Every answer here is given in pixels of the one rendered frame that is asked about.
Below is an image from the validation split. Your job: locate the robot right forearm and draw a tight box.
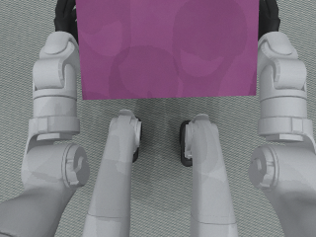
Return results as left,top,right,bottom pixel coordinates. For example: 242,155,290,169
257,32,316,155

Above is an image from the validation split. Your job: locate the robot right upper arm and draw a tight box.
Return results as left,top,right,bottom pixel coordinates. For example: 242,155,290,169
248,144,316,237

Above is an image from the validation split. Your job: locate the robot right thigh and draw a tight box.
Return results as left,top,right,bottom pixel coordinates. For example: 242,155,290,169
185,119,239,237

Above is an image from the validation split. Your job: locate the carton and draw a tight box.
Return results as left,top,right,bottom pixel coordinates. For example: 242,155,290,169
75,0,260,100

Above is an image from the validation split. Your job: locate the right robot hand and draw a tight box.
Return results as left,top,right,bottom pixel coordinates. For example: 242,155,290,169
258,0,280,41

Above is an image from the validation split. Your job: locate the robot left forearm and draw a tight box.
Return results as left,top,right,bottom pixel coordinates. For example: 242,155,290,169
21,31,81,185

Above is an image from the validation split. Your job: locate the left robot foot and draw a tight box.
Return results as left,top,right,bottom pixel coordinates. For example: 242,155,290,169
132,117,142,163

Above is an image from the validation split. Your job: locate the left robot hand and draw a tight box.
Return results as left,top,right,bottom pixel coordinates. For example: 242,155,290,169
53,0,79,45

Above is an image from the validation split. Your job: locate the robot left upper arm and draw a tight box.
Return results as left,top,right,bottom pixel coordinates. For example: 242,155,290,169
0,142,91,237

